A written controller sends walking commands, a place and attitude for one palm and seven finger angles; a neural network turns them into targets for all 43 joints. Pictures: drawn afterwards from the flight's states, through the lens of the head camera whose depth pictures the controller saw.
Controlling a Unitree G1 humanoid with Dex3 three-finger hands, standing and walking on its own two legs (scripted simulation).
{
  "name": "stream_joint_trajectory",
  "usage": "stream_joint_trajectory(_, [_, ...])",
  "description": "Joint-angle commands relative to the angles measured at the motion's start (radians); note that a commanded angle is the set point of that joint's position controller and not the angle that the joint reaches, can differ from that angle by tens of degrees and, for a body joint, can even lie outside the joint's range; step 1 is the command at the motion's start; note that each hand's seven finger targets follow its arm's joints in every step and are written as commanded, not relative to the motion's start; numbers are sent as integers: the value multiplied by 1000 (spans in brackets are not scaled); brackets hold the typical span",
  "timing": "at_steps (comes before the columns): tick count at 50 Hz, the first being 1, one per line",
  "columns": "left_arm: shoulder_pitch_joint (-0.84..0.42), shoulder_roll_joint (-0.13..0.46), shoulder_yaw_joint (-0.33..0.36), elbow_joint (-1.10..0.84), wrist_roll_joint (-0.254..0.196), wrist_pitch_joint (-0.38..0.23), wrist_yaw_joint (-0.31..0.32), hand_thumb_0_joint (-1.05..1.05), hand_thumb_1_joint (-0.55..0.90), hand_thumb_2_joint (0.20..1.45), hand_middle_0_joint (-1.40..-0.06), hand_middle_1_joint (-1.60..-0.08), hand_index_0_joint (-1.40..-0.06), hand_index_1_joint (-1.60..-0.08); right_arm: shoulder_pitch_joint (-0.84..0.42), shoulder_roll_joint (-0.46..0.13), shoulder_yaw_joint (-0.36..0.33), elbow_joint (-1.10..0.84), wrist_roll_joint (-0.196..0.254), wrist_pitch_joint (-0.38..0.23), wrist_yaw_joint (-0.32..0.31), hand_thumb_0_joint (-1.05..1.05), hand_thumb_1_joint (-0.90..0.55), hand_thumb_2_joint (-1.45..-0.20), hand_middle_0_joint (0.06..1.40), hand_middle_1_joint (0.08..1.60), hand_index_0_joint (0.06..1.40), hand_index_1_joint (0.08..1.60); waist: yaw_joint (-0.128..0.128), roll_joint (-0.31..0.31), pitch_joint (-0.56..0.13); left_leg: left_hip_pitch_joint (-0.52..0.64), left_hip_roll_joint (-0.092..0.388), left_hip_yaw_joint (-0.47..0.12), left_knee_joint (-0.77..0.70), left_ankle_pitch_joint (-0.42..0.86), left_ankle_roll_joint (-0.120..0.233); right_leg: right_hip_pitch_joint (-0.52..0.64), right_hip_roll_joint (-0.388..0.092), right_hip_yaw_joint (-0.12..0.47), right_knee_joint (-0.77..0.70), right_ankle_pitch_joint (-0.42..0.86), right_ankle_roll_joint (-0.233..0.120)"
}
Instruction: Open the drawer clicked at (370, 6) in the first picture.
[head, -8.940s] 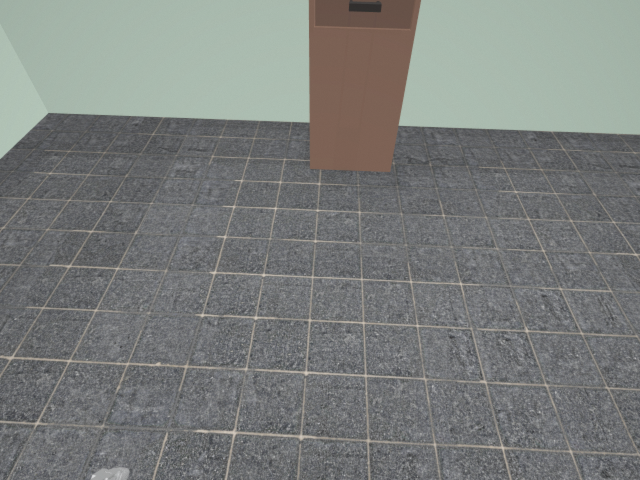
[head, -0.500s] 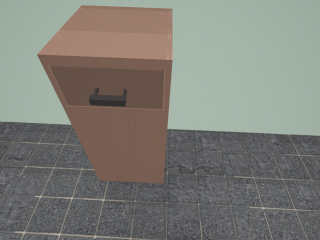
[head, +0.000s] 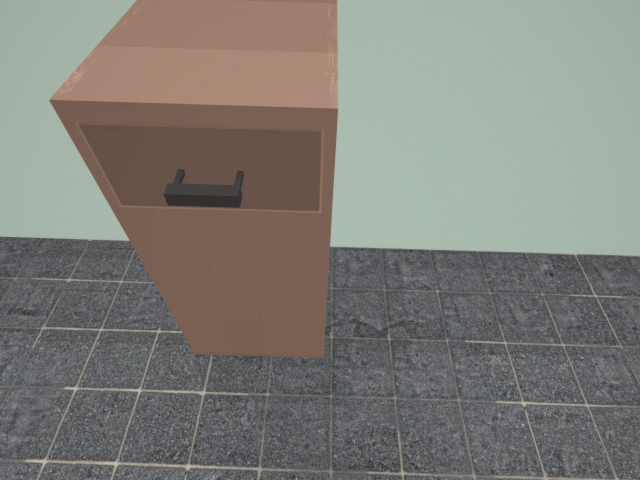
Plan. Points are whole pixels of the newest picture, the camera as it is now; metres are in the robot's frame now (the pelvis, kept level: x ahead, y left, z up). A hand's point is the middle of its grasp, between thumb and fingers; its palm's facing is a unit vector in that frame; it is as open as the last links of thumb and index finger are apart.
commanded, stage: come to a stop and stand still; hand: left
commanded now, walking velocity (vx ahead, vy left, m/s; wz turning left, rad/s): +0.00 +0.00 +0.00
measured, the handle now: (207, 185) +0.55 +0.22 +0.03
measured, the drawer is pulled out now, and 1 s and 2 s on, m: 0.00 0.00 0.00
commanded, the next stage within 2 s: look again from close up in 0.50 s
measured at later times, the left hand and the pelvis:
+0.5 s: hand out of the picture -0.01 +0.16 -0.17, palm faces +0.03 -0.98 -0.19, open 7.3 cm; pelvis -0.02 -0.02 +0.00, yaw +1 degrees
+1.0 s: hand out of the picture -0.02 +0.14 -0.17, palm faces +0.06 -0.99 -0.15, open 7.3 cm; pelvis -0.01 -0.02 +0.00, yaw +1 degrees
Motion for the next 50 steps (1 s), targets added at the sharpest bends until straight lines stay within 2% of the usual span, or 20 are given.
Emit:
stream_joint_trajectory(1, [19, 140, 22, -90, 1, -14, -6, 0, 900, 900, -200, -300, -200, -300, 65, -104, -9, -106, -7, -24, 2, 0, -900, -900, 200, 300, 200, 300, -8, 29, -116, 13, 88, -133, -52, 150, 4, -16, -81, 66, 8, 148, -75])
stream_joint_trajectory(3, [24, 131, 17, -99, 4, -3, -15, 0, 900, 900, -200, -300, -200, -300, 47, -120, -8, -123, -11, -21, 2, 0, -900, -900, 200, 300, 200, 300, 7, 122, -28, -51, 122, -174, -119, 91, 21, -48, -40, 19, 9, 15, -66])
stream_joint_trajectory(4, [27, 126, 16, -100, 5, 0, -19, 0, 900, 900, -200, -300, -200, -300, 41, -130, -8, -131, -12, -19, 1, 0, -900, -900, 200, 300, 200, 300, 10, 87, 5, -95, 128, -187, -147, 21, 24, -41, -32, 6, 8, 5, -62])
stream_joint_trajectory(7, [37, 123, 11, -102, 5, 1, -27, 0, 900, 900, -200, -300, -200, -300, 27, -143, -8, -142, -13, -18, 3, 0, -900, -900, 200, 300, 200, 300, 19, 33, 48, -147, 102, -186, -182, -134, 18, -36, -37, 27, -26, 0, -62])
stream_joint_trajectory(9, [38, 129, 10, -107, 4, -2, -29, 0, 900, 900, -200, -300, -200, -300, 37, -142, -5, -138, -14, -18, 5, 0, -900, -900, 200, 300, 200, 300, 16, 17, 44, -135, 90, -180, -184, -147, 15, -42, -41, 38, -49, -12, -61])
stream_joint_trajectory(10, [38, 134, 10, -108, 4, -5, -29, 0, 900, 900, -200, -300, -200, -300, 45, -139, -4, -136, -13, -19, 6, 0, -900, -900, 200, 300, 200, 300, 12, -17, 35, -124, 83, -173, -173, -134, 13, -45, -47, 51, -65, -21, -62])
stream_joint_trajectory(12, [33, 140, 11, -111, 1, -10, -31, 0, 900, 900, -200, -300, -200, -300, 57, -136, 0, -127, -12, -20, 7, 0, -900, -900, 200, 300, 200, 300, 5, -44, 17, -86, 68, -155, -149, -91, 9, -62, -62, 77, -98, -43, -64])
stream_joint_trajectory(14, [28, 141, 11, -111, 1, -13, -31, 0, 900, 900, -200, -300, -200, -300, 66, -132, 3, -115, -12, -23, 7, 0, -900, -900, 200, 300, 200, 300, 1, -27, 12, -59, 70, -151, -149, -70, 5, -75, -64, 77, -111, -45, -61])
stream_joint_trajectory(16, [35, 139, 10, -103, 0, -16, -32, 0, 900, 900, -200, -300, -200, -300, 69, -127, 5, -104, -11, -24, 7, 0, -900, -900, 200, 300, 200, 300, 1, -56, 10, -48, 67, -143, -141, -46, 3, -77, -70, 86, -125, -40, -61])
stream_joint_trajectory(19, [38, 136, 8, -91, -1, -17, -32, 0, 900, 900, -200, -300, -200, -300, 78, -123, 10, -83, -9, -26, 6, 0, -900, -900, 200, 300, 200, 300, 1, -19, 18, -48, 72, -145, -161, -51, -1, -76, -68, 82, -134, -45, -60])
stream_joint_trajectory(27, [77, 111, 7, -35, -3, -25, -33, 0, 900, 900, -200, -300, -200, -300, 101, -101, 16, -24, -6, -33, 1, 0, -900, -900, 200, 300, 200, 300, 9, -9, -9, -32, 75, -134, -167, -3, -6, -31, -73, 78, -146, 8, -61])
stream_joint_trajectory(31, [92, 92, 5, -11, -4, -24, -31, 0, 900, 900, -200, -300, -200, -300, 111, -91, 17, 1, -5, -35, -3, 0, -900, -900, 200, 300, 200, 300, 13, 6, 3, -37, 82, -140, -183, -6, -6, -23, -68, 67, -141, 30, -61])
stream_joint_trajectory(33, [97, 86, 4, -1, -3, -24, -29, 0, 900, 900, -200, -300, -200, -300, 120, -87, 18, 10, -3, -35, -4, 0, -900, -900, 200, 300, 200, 300, 12, -10, 7, -34, 87, -142, -188, 0, -6, -20, -67, 64, -139, 38, -60])
stream_joint_trajectory(35, [104, 77, 5, 7, -3, -25, -29, 0, 900, 900, -200, -300, -200, -300, 124, -80, 18, 18, -4, -36, -5, 0, -900, -900, 200, 300, 200, 300, 14, 6, 3, -35, 87, -140, -189, 5, -5, -11, -67, 63, -138, 52, -61])
stream_joint_trajectory(37, [107, 75, 4, 14, -4, -26, -28, 0, 900, 900, -200, -300, -200, -300, 126, -74, 18, 25, -3, -36, -6, 0, -900, -900, 200, 300, 200, 300, 15, -15, 5, -34, 83, -134, -182, 16, -6, -10, -70, 64, -141, 53, -60])
stream_joint_trajectory(45, [120, 54, 6, 23, -2, -27, -25, 0, 900, 900, -200, -300, -200, -300, 134, -54, 15, 38, -4, -37, -9, 0, -900, -900, 200, 300, 200, 300, 15, 8, 17, -22, 86, -130, -181, 39, -7, -18, -67, 58, -140, 78, -61])
stream_joint_trajectory(47, [123, 51, 7, 27, -2, -27, -25, 0, 900, 900, -200, -300, -200, -300, 134, -52, 15, 39, -4, -38, -11, 0, -900, -900, 200, 300, 200, 300, 15, -2, 8, -16, 88, -131, -182, 48, -6, -12, -66, 59, -136, 91, -61])
stream_joint_trajectory(50, [123, 48, 6, 28, -1, -26, -24, 0, 900, 900, -200, -300, -200, -300, 132, -50, 15, 42, -3, -37, -10, 0, -900, -900, 200, 300, 200, 300, 15, -8, 35, -24, 90, -130, -190, 31, -7, -25, -64, 59, -141, 83, -59])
